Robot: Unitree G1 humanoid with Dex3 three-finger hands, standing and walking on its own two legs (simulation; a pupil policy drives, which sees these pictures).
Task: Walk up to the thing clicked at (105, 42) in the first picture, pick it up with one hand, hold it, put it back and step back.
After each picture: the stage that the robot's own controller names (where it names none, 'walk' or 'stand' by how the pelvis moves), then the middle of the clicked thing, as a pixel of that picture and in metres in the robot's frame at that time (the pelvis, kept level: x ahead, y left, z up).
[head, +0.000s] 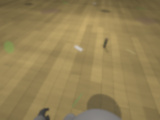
stand; (105, 43) +1.67 -0.38 -0.66
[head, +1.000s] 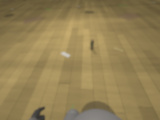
walk; (92, 44) +1.57 +0.03 -0.63
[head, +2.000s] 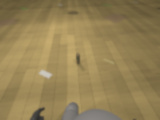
walk; (78, 58) +1.04 +0.24 -0.64
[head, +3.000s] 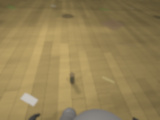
walk; (72, 78) +0.62 +0.19 -0.63
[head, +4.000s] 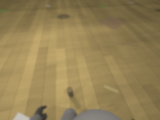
stand; (70, 92) +0.39 +0.21 -0.63
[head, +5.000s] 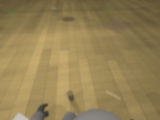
stand; (70, 96) +0.36 +0.20 -0.64
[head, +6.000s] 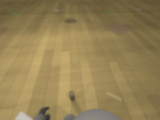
stand; (72, 96) +0.38 +0.19 -0.65
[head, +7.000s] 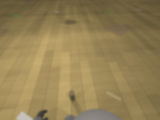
stand; (72, 96) +0.39 +0.19 -0.66
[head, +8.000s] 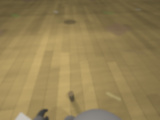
stand; (71, 96) +0.38 +0.20 -0.66
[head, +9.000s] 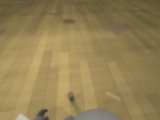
stand; (71, 97) +0.37 +0.20 -0.66
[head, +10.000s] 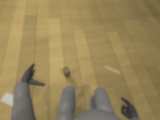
go down; (66, 72) +0.43 +0.19 -0.46
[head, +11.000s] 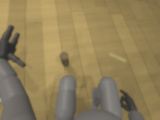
go down; (65, 60) +0.47 +0.19 -0.30
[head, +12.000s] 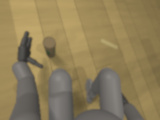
close in; (50, 49) +0.47 +0.22 -0.19
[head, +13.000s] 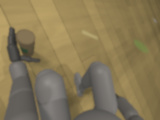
close; (27, 46) +0.47 +0.25 -0.17
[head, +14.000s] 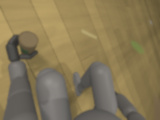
lift; (27, 46) +0.45 +0.25 -0.17
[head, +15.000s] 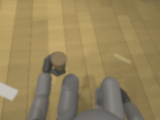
lift; (59, 65) +0.34 +0.21 -0.03
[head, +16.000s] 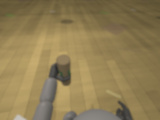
hold; (65, 72) +0.31 +0.16 +0.08
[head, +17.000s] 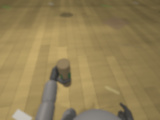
hold; (65, 75) +0.31 +0.17 +0.03
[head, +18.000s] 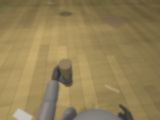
hold; (67, 75) +0.31 +0.15 +0.03
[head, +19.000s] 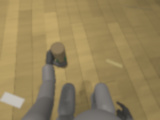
crouch; (61, 57) +0.42 +0.17 -0.04
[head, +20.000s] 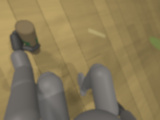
lower; (31, 41) +0.50 +0.23 -0.15
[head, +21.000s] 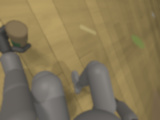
lower; (19, 40) +0.48 +0.26 -0.18
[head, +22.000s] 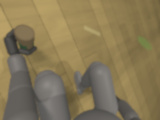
lower; (26, 43) +0.47 +0.25 -0.18
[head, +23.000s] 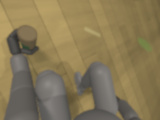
lower; (28, 43) +0.47 +0.24 -0.17
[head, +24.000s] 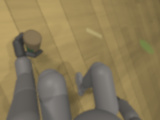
rest; (33, 46) +0.45 +0.23 -0.18
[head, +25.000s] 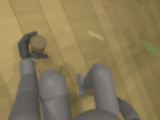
open; (38, 49) +0.45 +0.22 -0.18
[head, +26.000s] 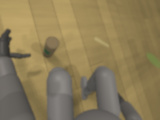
stand; (49, 49) +0.45 +0.20 -0.19
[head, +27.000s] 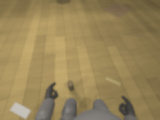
stand; (70, 86) +0.39 +0.17 -0.54
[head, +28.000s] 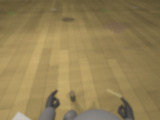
stand; (72, 96) +0.37 +0.16 -0.60
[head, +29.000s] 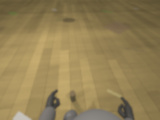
stand; (72, 96) +0.38 +0.16 -0.60
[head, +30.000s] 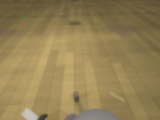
stand; (76, 97) +0.39 +0.15 -0.65
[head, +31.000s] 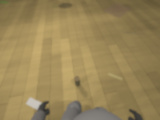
walk; (77, 81) +0.47 +0.14 -0.62
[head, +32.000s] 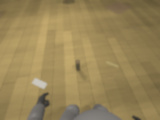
walk; (77, 65) +0.72 +0.16 -0.63
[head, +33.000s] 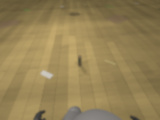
stand; (79, 60) +1.01 +0.21 -0.64
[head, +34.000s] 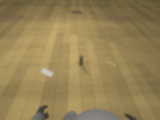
stand; (81, 60) +1.01 +0.13 -0.65
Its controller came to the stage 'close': yes
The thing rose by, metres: 0.69
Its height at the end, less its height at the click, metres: +0.00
